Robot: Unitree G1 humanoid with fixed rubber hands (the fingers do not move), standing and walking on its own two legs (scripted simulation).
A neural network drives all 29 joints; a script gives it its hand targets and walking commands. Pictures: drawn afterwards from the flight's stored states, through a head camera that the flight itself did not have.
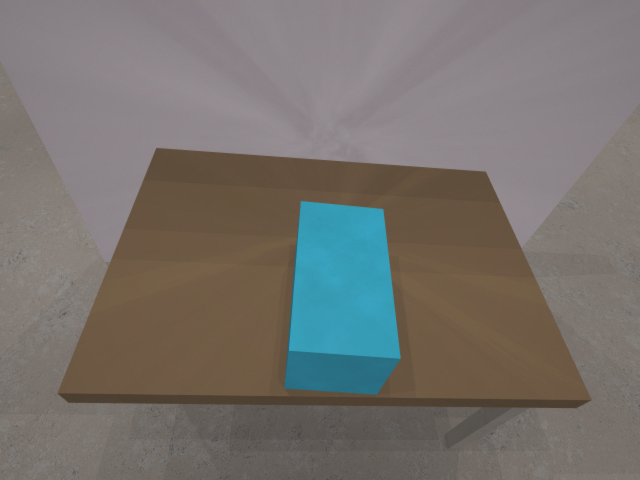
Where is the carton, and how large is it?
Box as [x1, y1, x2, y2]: [284, 201, 400, 394]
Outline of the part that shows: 301,201 295,253 284,388 376,394 400,358 383,211 382,209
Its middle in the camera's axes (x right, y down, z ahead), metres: +0.04 +0.11 +0.73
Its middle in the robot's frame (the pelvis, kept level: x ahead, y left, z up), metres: +0.46 -0.05 -0.16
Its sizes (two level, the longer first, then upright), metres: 0.313 0.167 0.160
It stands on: a table, 0.56 m high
